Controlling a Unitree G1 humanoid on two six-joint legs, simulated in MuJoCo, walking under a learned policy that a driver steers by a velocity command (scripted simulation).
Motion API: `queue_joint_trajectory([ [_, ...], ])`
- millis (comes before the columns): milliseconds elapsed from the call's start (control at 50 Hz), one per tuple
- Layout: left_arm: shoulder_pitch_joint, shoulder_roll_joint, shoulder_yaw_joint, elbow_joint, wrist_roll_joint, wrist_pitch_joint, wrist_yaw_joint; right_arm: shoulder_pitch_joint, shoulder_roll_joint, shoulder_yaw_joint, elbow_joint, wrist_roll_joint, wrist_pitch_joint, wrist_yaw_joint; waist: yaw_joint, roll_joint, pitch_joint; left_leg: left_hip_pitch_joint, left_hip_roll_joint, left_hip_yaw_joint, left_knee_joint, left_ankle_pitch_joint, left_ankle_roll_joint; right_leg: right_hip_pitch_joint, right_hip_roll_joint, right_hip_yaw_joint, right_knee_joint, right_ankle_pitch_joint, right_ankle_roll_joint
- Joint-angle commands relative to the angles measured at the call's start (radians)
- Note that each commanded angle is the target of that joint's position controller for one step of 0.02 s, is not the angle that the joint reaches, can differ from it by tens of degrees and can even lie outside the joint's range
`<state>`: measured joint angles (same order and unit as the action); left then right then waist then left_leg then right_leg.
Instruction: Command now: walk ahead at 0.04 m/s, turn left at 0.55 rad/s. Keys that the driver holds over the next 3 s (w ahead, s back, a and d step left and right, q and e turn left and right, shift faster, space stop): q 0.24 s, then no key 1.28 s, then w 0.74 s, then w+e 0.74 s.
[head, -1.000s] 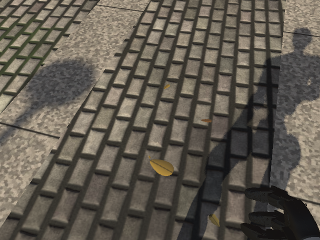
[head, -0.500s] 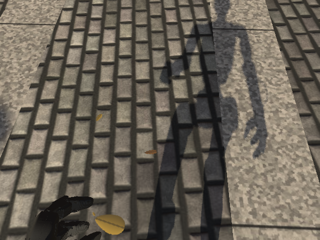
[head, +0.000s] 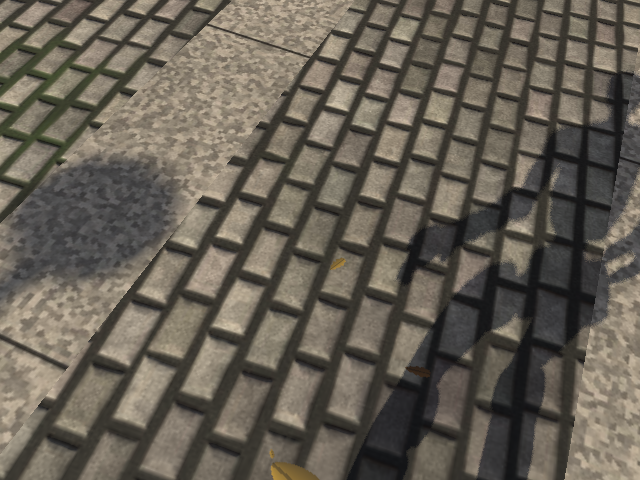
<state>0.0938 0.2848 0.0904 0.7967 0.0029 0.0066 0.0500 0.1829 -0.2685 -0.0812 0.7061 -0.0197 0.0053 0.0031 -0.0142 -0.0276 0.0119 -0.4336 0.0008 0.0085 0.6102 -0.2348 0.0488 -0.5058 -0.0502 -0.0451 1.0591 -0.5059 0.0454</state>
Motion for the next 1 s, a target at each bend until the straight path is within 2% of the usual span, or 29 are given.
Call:
queue_joint_trajectory([
  [20, -0.03, 0.104, 0.031, -0.077, 0.008, -0.006, 0.019, -0.018, -0.16, -0.04, -0.086, 0.026, -0.018, -0.021, 0.014, 0.148, -0.151, 0.286, 0.246, -0.356, -0.246, 0.364, 0.174, -0.221, 0.001, 0.119, 0.122, 0.068, -0.011],
  [40, -0.024, 0.101, 0.032, -0.079, 0.009, -0.007, 0.018, -0.031, -0.149, -0.036, -0.095, 0.024, -0.013, -0.028, 0.026, 0.158, -0.163, 0.258, 0.225, -0.338, -0.248, 0.366, 0.168, -0.18, 0.012, 0.114, 0.122, 0.101, -0.009],
  [80, -0.014, 0.08, 0.027, -0.081, 0.004, -0.011, 0.015, -0.021, -0.15, -0.037, -0.107, 0.017, -0.01, -0.037, 0.028, 0.144, -0.18, 0.261, 0.201, -0.324, -0.25, 0.361, 0.163, -0.155, 0.034, 0.116, 0.064, 0.147, -0.006],
  [160, -0.045, 0.049, 0.012, -0.096, 0.001, -0.014, 0.01, -0.002, -0.168, -0.047, -0.122, 0.023, -0.002, -0.051, 0.008, 0.155, -0.177, 0.276, 0.187, -0.363, -0.249, 0.255, 0.166, -0.12, 0.052, 0.136, -0.13, 0.172, 0.013],
  [240, -0.049, 0.057, 0.011, -0.101, -0.005, -0.021, -0.005, -0.015, -0.174, -0.053, -0.145, 0.021, 0.012, -0.047, -0.004, 0.173, -0.148, 0.214, 0.167, -0.426, -0.256, 0.135, 0.174, -0.034, 0.072, 0.138, -0.254, 0.157, 0.017],
  [300, -0.017, 0.066, 0.01, -0.097, -0.009, -0.032, -0.02, -0.026, -0.16, -0.045, -0.155, 0.018, 0.019, -0.04, -0.007, 0.188, -0.156, 0.214, 0.165, -0.449, -0.228, 0.179, 0.171, 0.047, 0.069, 0.124, -0.34, 0.142, 0.004],
  [340, 0.017, 0.058, 0.007, -0.093, -0.008, -0.04, -0.034, -0.042, -0.145, -0.035, -0.161, 0.023, 0.025, -0.037, 0.014, 0.186, -0.157, 0.2, 0.145, -0.445, -0.189, 0.222, 0.152, 0.14, 0.072, 0.099, -0.476, 0.203, -0.017],
  [360, 0.044, 0.054, 0.006, -0.087, -0.004, -0.044, -0.041, -0.044, -0.135, -0.03, -0.162, 0.028, 0.029, -0.038, 0.034, 0.176, -0.15, 0.168, 0.119, -0.426, -0.166, 0.209, 0.125, 0.221, 0.07, 0.082, -0.597, 0.298, -0.036],
  [380, 0.064, 0.084, 0.013, -0.088, 0.01, -0.045, -0.044, -0.015, -0.115, -0.025, -0.16, 0.026, 0.029, -0.04, 0.03, 0.131, -0.149, 0.105, 0.08, -0.395, -0.12, 0.113, 0.079, 0.314, 0.003, 0.133, -0.648, 0.375, -0.066],
  [400, 0.074, 0.145, 0.023, -0.101, 0.031, -0.04, -0.039, 0.016, -0.065, -0.011, -0.166, 0.009, 0.026, -0.039, -0.001, -0.068, -0.151, -0.011, -0.03, -0.271, 0.072, -0.136, 0.014, 0.394, -0.188, 0.322, -0.706, 0.508, -0.139],
  [420, 0.048, 0.171, 0.027, -0.095, 0.047, -0.037, -0.038, 0.0, -0.101, -0.023, -0.199, 0.016, 0.013, -0.034, -0.027, -0.29, -0.092, -0.103, -0.112, -0.138, 0.185, -0.362, -0.038, 0.302, -0.333, 0.516, -0.746, 0.62, -0.31],
  [440, 0.013, 0.129, 0.019, -0.124, 0.043, -0.041, -0.033, -0.032, -0.17, -0.044, -0.186, 0.011, 0.005, -0.033, 0.008, -0.211, -0.083, -0.104, -0.073, -0.171, 0.366, -0.373, -0.073, 0.271, -0.337, 0.521, -0.761, 0.591, -0.355],
  [460, -0.002, 0.123, 0.02, -0.127, 0.029, -0.041, -0.026, -0.029, -0.19, -0.057, -0.169, 0.021, 0.005, -0.03, 0.006, -0.151, -0.076, -0.13, -0.081, -0.168, 0.471, -0.333, -0.088, 0.288, -0.29, 0.454, -0.742, 0.586, -0.325],
  [480, -0.021, 0.119, 0.018, -0.132, 0.015, -0.039, -0.022, -0.002, -0.162, -0.055, -0.14, 0.021, 0.014, -0.033, -0.008, -0.101, -0.073, -0.135, -0.074, -0.166, 0.515, -0.3, -0.104, 0.298, -0.239, 0.385, -0.725, 0.585, -0.285],
  [500, -0.031, 0.105, 0.012, -0.13, 0.001, -0.038, -0.021, 0.006, -0.135, -0.047, -0.136, 0.016, 0.022, -0.034, -0.009, -0.094, -0.064, -0.144, -0.065, -0.17, 0.531, -0.263, -0.118, 0.309, -0.224, 0.353, -0.71, 0.629, -0.272],
  [540, -0.032, 0.071, -0.001, -0.122, 0.002, -0.028, -0.021, 0.011, -0.061, -0.021, -0.129, 0.02, 0.027, -0.028, -0.017, -0.095, -0.075, -0.074, -0.044, -0.111, 0.414, -0.222, -0.132, 0.302, -0.155, 0.246, -0.692, 0.684, -0.244],
  [580, -0.008, 0.067, -0.002, -0.111, 0.003, -0.015, -0.024, -0.041, -0.01, 0.005, -0.141, 0.019, 0.022, -0.023, 0.018, -0.145, -0.098, 0.027, -0.014, -0.044, 0.205, -0.225, -0.134, 0.321, -0.119, 0.197, -0.67, 0.696, -0.231],
  [620, 0.042, 0.092, 0.002, -0.096, 0.0, -0.007, -0.027, -0.049, -0.028, 0.0, -0.14, 0.029, 0.02, -0.021, 0.038, -0.172, -0.106, 0.101, -0.018, -0.016, 0.033, -0.188, -0.131, 0.349, -0.135, 0.223, -0.651, 0.677, -0.245],
  [640, 0.04, 0.094, 0.0, -0.096, -0.007, -0.006, -0.028, -0.019, -0.035, -0.005, -0.125, 0.031, 0.02, -0.02, 0.02, -0.162, -0.102, 0.164, -0.024, -0.002, -0.105, -0.077, -0.119, 0.338, -0.132, 0.225, -0.636, 0.652, -0.235],
  [660, 0.06, 0.081, -0.006, -0.09, -0.013, -0.009, -0.029, -0.005, -0.04, -0.006, -0.114, 0.026, 0.019, -0.02, 0.013, -0.146, -0.089, 0.233, -0.026, -0.006, -0.237, 0.038, -0.1, 0.314, -0.12, 0.225, -0.632, 0.614, -0.208],
  [680, 0.09, 0.068, -0.011, -0.082, -0.01, -0.019, -0.033, -0.003, -0.068, -0.008, -0.123, 0.012, 0.018, -0.023, 0.02, -0.109, -0.1, 0.326, 0.016, -0.071, -0.258, 0.136, -0.075, 0.26, -0.112, 0.227, -0.628, 0.541, -0.155],
  [700, 0.097, 0.048, -0.019, -0.088, 0.014, -0.034, -0.04, 0.015, -0.126, -0.017, -0.136, 0.001, 0.019, -0.032, 0.04, 0.011, -0.13, 0.408, 0.122, -0.174, -0.207, 0.376, -0.04, 0.193, -0.061, 0.167, -0.554, 0.442, -0.097],
  [720, 0.143, 0.007, -0.028, -0.082, 0.018, -0.045, -0.044, -0.012, -0.124, -0.016, -0.105, -0.006, 0.018, -0.026, 0.102, 0.21, -0.137, 0.29, 0.144, -0.183, -0.168, 0.251, 0.022, 0.246, -0.004, 0.094, -0.6, 0.272, -0.046],
  [740, 0.076, 0.054, -0.023, -0.077, 0.028, -0.045, -0.043, -0.038, -0.057, -0.006, -0.127, -0.002, 0.01, -0.014, 0.047, 0.158, -0.097, 0.227, 0.104, -0.176, -0.19, 0.093, 0.028, 0.287, 0.005, 0.082, -0.583, 0.29, -0.01],
  [760, 0.042, 0.071, -0.015, -0.077, 0.021, -0.044, -0.043, -0.028, -0.041, 0.0, -0.121, -0.01, 0.005, -0.01, 0.031, 0.113, -0.064, 0.203, 0.085, -0.163, -0.2, 0.026, 0.011, 0.274, 0.013, 0.076, -0.574, 0.299, -0.008],
  [780, 0.034, 0.054, -0.018, -0.073, 0.017, -0.039, -0.038, -0.023, -0.062, -0.004, -0.117, -0.011, -0.001, -0.011, 0.031, 0.1, -0.043, 0.184, 0.07, -0.152, -0.198, 0.01, -0.003, 0.274, 0.013, 0.072, -0.566, 0.306, -0.016],
  [800, 0.043, 0.05, -0.018, -0.073, 0.017, -0.033, -0.034, -0.021, -0.066, -0.005, -0.114, -0.005, -0.008, -0.012, 0.031, 0.11, -0.019, 0.166, 0.071, -0.154, -0.201, 0.009, -0.006, 0.267, 0.012, 0.077, -0.566, 0.321, -0.017],
  [860, 0.062, 0.037, -0.018, -0.055, 0.011, -0.03, -0.029, 0.002, -0.039, 0.004, -0.106, -0.001, -0.016, -0.02, 0.033, 0.104, -0.007, 0.155, 0.063, -0.146, -0.195, 0.014, -0.013, 0.273, 0.008, 0.081, -0.569, 0.329, -0.019],
  [1000, 0.086, 0.035, -0.016, -0.005, 0.008, -0.031, -0.025, 0.015, -0.023, 0.007, -0.098, 0.002, -0.019, -0.022, 0.031, 0.053, -0.006, 0.165, 0.05, -0.138, -0.184, 0.021, -0.008, 0.28, 0.005, 0.085, -0.573, 0.343, -0.008],
])
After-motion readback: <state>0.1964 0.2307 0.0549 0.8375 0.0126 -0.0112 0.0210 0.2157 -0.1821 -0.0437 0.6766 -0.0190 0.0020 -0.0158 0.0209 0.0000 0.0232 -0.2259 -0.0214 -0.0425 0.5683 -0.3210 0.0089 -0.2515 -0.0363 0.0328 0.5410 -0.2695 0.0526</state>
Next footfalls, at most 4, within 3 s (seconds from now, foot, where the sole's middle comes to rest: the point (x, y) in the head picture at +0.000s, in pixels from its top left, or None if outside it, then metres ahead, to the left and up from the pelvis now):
0.38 right None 0.09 -0.14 -0.77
0.68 left None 0.00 0.12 -0.77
2.22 left None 0.40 0.20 -0.77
2.80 right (299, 352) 0.74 0.02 -0.77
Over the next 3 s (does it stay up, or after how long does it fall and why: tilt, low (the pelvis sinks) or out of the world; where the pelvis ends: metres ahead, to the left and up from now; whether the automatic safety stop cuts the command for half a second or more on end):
stays up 0.68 0.08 0.01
